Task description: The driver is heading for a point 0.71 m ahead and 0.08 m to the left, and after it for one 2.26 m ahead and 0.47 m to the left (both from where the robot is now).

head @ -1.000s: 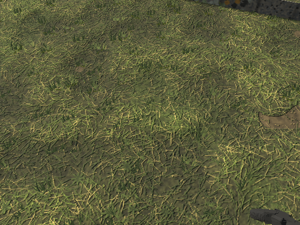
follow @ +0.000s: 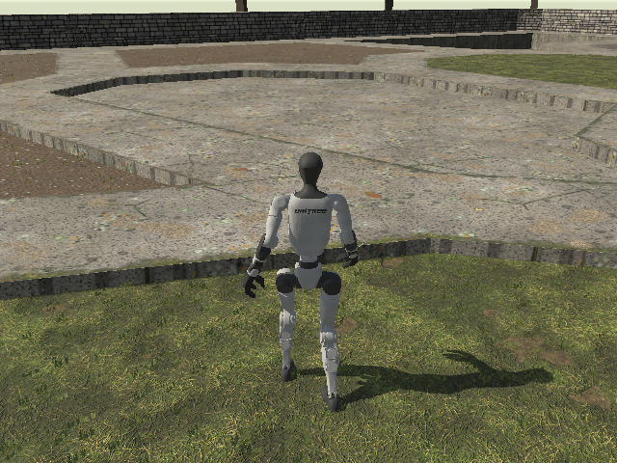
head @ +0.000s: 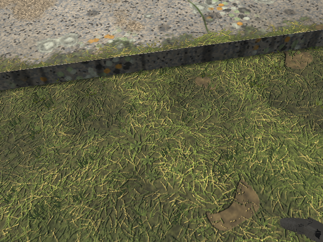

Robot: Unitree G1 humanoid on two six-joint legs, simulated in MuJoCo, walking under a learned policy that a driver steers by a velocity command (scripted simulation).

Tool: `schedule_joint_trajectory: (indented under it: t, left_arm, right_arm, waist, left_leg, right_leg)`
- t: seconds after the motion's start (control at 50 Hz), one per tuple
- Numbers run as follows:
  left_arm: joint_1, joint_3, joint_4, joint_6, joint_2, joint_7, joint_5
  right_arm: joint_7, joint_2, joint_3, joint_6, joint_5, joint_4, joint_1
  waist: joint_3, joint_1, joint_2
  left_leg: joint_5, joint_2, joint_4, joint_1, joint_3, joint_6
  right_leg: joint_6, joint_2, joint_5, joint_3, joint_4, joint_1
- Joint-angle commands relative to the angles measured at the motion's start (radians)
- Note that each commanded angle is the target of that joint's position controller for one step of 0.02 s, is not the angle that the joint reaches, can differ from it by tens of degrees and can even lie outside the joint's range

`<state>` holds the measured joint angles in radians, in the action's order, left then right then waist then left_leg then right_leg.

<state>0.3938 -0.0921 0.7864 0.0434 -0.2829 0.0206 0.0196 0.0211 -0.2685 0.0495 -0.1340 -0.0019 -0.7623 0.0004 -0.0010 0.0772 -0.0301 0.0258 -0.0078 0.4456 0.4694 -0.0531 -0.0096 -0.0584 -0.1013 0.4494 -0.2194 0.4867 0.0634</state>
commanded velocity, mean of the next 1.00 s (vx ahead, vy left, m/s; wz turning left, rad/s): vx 0.50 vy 0.00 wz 0.05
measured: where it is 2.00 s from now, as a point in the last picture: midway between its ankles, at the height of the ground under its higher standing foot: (184, 182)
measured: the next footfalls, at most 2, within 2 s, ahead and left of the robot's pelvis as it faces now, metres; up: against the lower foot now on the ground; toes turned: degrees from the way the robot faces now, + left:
right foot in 0.50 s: +0.40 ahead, -0.16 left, +0.00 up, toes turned -8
left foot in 1.04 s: +0.69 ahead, +0.09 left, +0.00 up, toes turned +12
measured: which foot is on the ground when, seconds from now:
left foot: down 0.00-0.52, up 0.54-1.00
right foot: down 0.00-0.02, up 0.04-0.48, down 0.50-1.00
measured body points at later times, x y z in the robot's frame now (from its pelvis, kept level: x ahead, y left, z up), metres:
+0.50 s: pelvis +0.26 -0.03 +0.00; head +0.29 -0.04 +0.45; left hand +0.53 +0.16 -0.06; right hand +0.20 -0.31 -0.13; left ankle +0.13 +0.13 -0.72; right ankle +0.36 -0.15 -0.73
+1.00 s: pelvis +0.52 -0.04 +0.00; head +0.55 -0.03 +0.45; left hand +0.50 +0.25 -0.13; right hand +0.75 -0.25 -0.10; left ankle +0.66 +0.09 -0.71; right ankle +0.36 -0.16 -0.72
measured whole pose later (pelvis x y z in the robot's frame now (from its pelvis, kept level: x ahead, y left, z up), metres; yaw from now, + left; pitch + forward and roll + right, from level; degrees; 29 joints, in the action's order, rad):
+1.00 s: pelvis +0.52 -0.04 +0.00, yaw +8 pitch +2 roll -2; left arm 0.34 -0.08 0.85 0.06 -0.27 0.02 0.01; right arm 0.07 -0.25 0.05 -0.03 -0.02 -0.74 0.07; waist 0.03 0.06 -0.03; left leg 0.10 0.05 0.64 0.60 0.05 -0.07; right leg 0.03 0.02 0.41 0.28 0.29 -0.11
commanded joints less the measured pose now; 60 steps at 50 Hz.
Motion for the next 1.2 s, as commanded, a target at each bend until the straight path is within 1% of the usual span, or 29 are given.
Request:
schedule_joint_trajectory:
  t: [0.02,0.04,0.06,0.1,0.12,0.2,0.3,0.42,0.46,0.48,0.5,0.52,0.54,0.56,0.6,0.64,0.7,0.76,0.84,0.94,0.98,1.02,1.04,1.06,1.08,1.1,1.14,1.16,1.2]
  left_arm:
    - [0.012,0.011,-0.106,0.014,-0.015,0.001,-0.004]
    - [0.095,0.020,-0.115,0.022,-0.029,0.001,0.017]
    - [0.055,0.002,-0.091,0.021,-0.120,0.001,0.025]
    - [-0.087,-0.001,-0.115,0.017,-0.123,-0.001,0.001]
    - [-0.111,-0.003,-0.123,0.017,-0.110,-0.004,-0.006]
    - [-0.119,0.013,-0.138,0.013,-0.048,-0.013,-0.005]
    - [-0.267,0.036,-0.179,0.031,-0.018,-0.027,-0.010]
    - [-0.404,0.034,-0.231,0.039,-0.041,-0.051,0.005]
    - [-0.344,0.020,-0.221,0.042,-0.070,-0.054,0.000]
    - [-0.237,-0.001,-0.188,0.043,-0.103,-0.049,-0.008]
    - [-0.074,-0.026,-0.150,0.042,-0.158,-0.038,-0.016]
    - [0.064,-0.051,-0.138,0.033,-0.268,-0.025,-0.040]
    - [0.094,-0.040,-0.125,0.029,-0.231,-0.028,-0.030]
    - [0.041,-0.018,-0.125,0.032,-0.168,-0.030,-0.026]
    - [-0.092,0.007,-0.127,0.039,-0.093,-0.036,-0.021]
    - [-0.167,0.011,-0.119,0.058,-0.065,-0.041,-0.028]
    - [-0.173,0.000,-0.089,0.079,-0.077,-0.035,-0.039]
    - [-0.149,-0.007,-0.058,0.079,-0.091,-0.020,-0.040]
    - [-0.111,-0.017,-0.030,0.070,-0.126,-0.006,-0.030]
    - [-0.054,-0.032,0.011,0.033,-0.158,0.000,-0.006]
    - [-0.072,-0.039,0.008,0.018,-0.187,0.006,-0.002]
    - [-0.113,-0.037,-0.007,-0.002,-0.198,0.016,0.004]
    - [-0.100,-0.025,-0.028,0.008,-0.173,0.020,-0.010]
    - [0.012,0.022,-0.079,0.036,-0.021,0.004,-0.051]
    - [-0.049,0.015,-0.069,0.067,-0.111,-0.009,-0.019]
    - [-0.141,0.007,-0.098,0.074,-0.136,-0.012,0.014]
    - [-0.181,0.005,-0.092,0.067,-0.133,0.009,-0.020]
    - [-0.171,-0.004,-0.094,0.051,-0.147,0.013,-0.026]
    - [-0.140,-0.001,-0.099,0.024,-0.120,0.016,-0.030]
  right_arm:
    - [-0.016,-0.268,0.087,-0.019,0.029,0.005,0.331]
    - [-0.005,-0.259,0.087,-0.006,0.011,-0.028,0.376]
    - [-0.003,-0.165,0.063,-0.001,-0.006,-0.009,0.328]
    - [-0.002,-0.105,0.042,0.016,0.006,-0.004,0.239]
    - [-0.001,-0.085,0.033,0.017,0.013,-0.008,0.216]
    - [-0.001,-0.113,0.039,0.004,0.003,-0.040,0.230]
    - [-0.010,-0.161,0.047,0.020,-0.014,-0.065,0.271]
    - [-0.010,-0.192,0.047,0.051,-0.030,-0.112,0.368]
    - [-0.014,-0.210,0.050,0.063,-0.033,-0.117,0.351]
    - [-0.016,-0.198,0.044,0.066,-0.036,-0.119,0.351]
    - [-0.016,-0.162,0.028,0.064,-0.024,-0.107,0.346]
    - [-0.011,-0.061,-0.006,0.047,0.000,-0.068,0.401]
    - [-0.009,-0.066,-0.010,0.029,-0.017,-0.078,0.421]
    - [-0.007,-0.158,0.019,0.024,-0.046,-0.068,0.354]
    - [-0.009,-0.145,0.023,0.036,-0.039,-0.053,0.274]
    - [-0.015,-0.114,0.028,0.068,-0.029,-0.068,0.309]
    - [-0.018,-0.076,0.027,0.093,-0.028,-0.059,0.298]
    - [-0.011,-0.064,0.027,0.091,-0.021,-0.032,0.231]
    - [0.016,-0.036,0.011,0.086,-0.015,0.017,0.091]
    - [0.044,-0.046,0.010,0.086,-0.019,0.095,-0.015]
    - [0.050,-0.075,0.025,0.089,-0.021,0.108,0.025]
    - [0.039,-0.161,0.073,0.088,-0.018,0.059,0.266]
    - [0.016,-0.249,0.105,0.095,-0.010,0.037,0.387]
    - [0.005,-0.356,0.112,0.091,0.009,0.062,0.335]
    - [0.009,-0.295,0.098,0.087,0.008,0.093,0.382]
    - [0.011,-0.242,0.084,0.082,0.005,0.095,0.332]
    - [0.002,-0.167,0.067,0.085,-0.025,0.107,0.218]
    - [-0.004,-0.152,0.060,0.090,-0.012,0.124,0.183]
    - [-0.009,-0.169,0.066,0.094,0.005,0.134,0.159]
  waist:
    - [-0.314,-0.165,-0.068]
    - [-0.365,-0.133,-0.327]
    - [-0.228,-0.150,-0.184]
    - [-0.043,-0.138,-0.036]
    - [-0.008,-0.116,-0.043]
    - [0.002,-0.083,-0.063]
    - [0.016,-0.125,-0.041]
    - [0.048,-0.160,-0.064]
    - [0.018,-0.103,-0.073]
    - [-0.046,-0.045,-0.055]
    - [-0.158,0.031,-0.023]
    - [-0.319,0.045,0.195]
    - [-0.406,0.045,0.289]
    - [-0.251,0.045,0.192]
    - [-0.080,-0.017,0.128]
    - [-0.021,-0.077,0.155]
    - [0.010,-0.100,0.111]
    - [0.031,-0.088,0.090]
    - [0.076,-0.037,0.067]
    - [0.101,-0.012,0.071]
    - [0.046,-0.052,0.109]
    - [-0.083,-0.189,0.106]
    - [-0.175,-0.236,0.006]
    - [-0.286,-0.092,-0.251]
    - [-0.474,-0.181,-0.098]
    - [-0.348,-0.183,-0.052]
    - [-0.140,-0.115,0.037]
    - [-0.112,-0.080,0.024]
    - [-0.105,-0.042,0.007]
  left_leg:
    - [0.133,0.316,-0.006,-0.742,-0.379,-0.183]
    - [0.365,0.440,-0.120,-0.860,-0.752,-0.275]
    - [0.507,0.405,-0.154,-0.754,-0.685,-0.242]
    - [0.352,0.316,-0.187,-0.481,-0.416,-0.191]
    - [0.267,0.281,-0.211,-0.397,-0.340,-0.187]
    - [0.068,0.247,-0.284,-0.319,-0.188,-0.217]
    - [-0.054,0.212,-0.306,-0.332,-0.043,-0.196]
    - [-0.072,0.263,-0.247,-0.440,-0.035,-0.164]
    - [-0.228,0.268,-0.159,-0.463,-0.019,-0.140]
    - [-0.363,0.229,-0.024,-0.431,0.012,-0.118]
    - [-0.310,0.178,0.189,-0.300,0.047,-0.082]
    - [0.104,0.052,0.589,0.071,0.105,-0.012]
    - [0.559,-0.011,0.785,0.236,-0.021,-0.006]
    - [0.512,0.045,0.861,0.320,-0.064,-0.016]
    - [0.352,0.119,0.782,0.287,-0.030,-0.016]
    - [0.256,0.151,0.722,0.179,-0.041,-0.002]
    - [0.157,0.145,0.681,0.196,-0.058,0.017]
    - [0.010,0.135,0.532,0.246,-0.068,0.023]
    - [-0.116,0.120,0.317,0.220,0.013,0.005]
    - [0.028,0.094,0.203,0.258,0.085,-0.049]
    - [0.132,0.031,0.199,0.145,0.148,-0.087]
    - [0.083,-0.065,0.113,-0.184,0.183,-0.138]
    - [-0.160,0.031,0.086,-0.482,0.007,-0.191]
    - [-0.439,0.328,0.073,-0.825,-0.532,-0.406]
    - [-0.473,0.383,-0.006,-0.876,-0.670,-0.460]
    - [-0.539,0.343,-0.009,-0.788,-0.496,-0.410]
    - [-0.465,0.242,-0.045,-0.492,-0.309,-0.316]
    - [-0.480,0.217,-0.077,-0.371,-0.272,-0.306]
    - [-0.546,0.194,-0.102,-0.255,-0.233,-0.302]
  right_leg:
    - [-0.001,0.036,-0.212,0.000,0.507,0.410]
    - [0.025,0.018,0.158,0.042,0.732,0.651]
    - [0.030,0.078,0.095,0.012,0.824,0.730]
    - [0.030,0.141,-0.047,0.072,0.786,0.697]
    - [0.025,0.168,-0.087,0.071,0.730,0.663]
    - [0.032,0.203,-0.155,0.119,0.567,0.612]
    - [0.050,0.206,-0.392,0.185,0.261,0.572]
    - [0.023,0.158,-0.381,0.224,0.072,0.515]
    - [-0.010,0.127,-0.348,0.249,0.013,0.397]
    - [-0.034,0.102,-0.365,0.265,-0.028,0.217]
    - [-0.073,0.165,-0.389,0.200,-0.002,-0.046]
    - [-0.197,0.448,-0.367,-0.177,0.001,-0.434]
    - [-0.272,0.548,-0.249,-0.471,-0.141,-0.471]
    - [-0.226,0.509,-0.196,-0.346,-0.162,-0.348]
    - [-0.166,0.416,-0.239,-0.101,-0.232,-0.091]
    - [-0.140,0.368,-0.304,0.029,-0.312,0.065]
    - [-0.145,0.362,-0.446,0.153,-0.358,0.105]
    - [-0.131,0.351,-0.508,0.254,-0.365,0.063]
    - [-0.107,0.354,-0.511,0.352,-0.378,0.025]
    - [-0.084,0.403,-0.663,0.402,-0.281,-0.156]
    - [-0.060,0.402,-1.000,0.429,-0.155,-0.185]
    - [-0.005,0.343,-1.198,0.464,0.203,-0.105]
    - [0.061,0.288,-0.874,0.461,0.503,0.131]
    - [0.142,0.066,0.186,0.361,0.892,0.574]
    - [0.129,0.060,0.237,0.130,0.997,0.610]
    - [0.109,0.112,0.157,0.115,0.969,0.668]
    - [0.105,0.180,0.021,0.143,0.803,0.643]
    - [0.107,0.191,-0.009,0.139,0.769,0.567]
    - [0.121,0.178,-0.041,0.153,0.687,0.498]
Velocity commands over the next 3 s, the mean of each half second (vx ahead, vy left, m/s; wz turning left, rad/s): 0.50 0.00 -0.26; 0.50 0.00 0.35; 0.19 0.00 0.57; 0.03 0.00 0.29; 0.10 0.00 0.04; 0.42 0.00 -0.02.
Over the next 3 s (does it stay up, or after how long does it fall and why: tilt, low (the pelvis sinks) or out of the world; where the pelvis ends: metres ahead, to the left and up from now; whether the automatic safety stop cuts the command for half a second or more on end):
stays up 0.97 0.17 -0.01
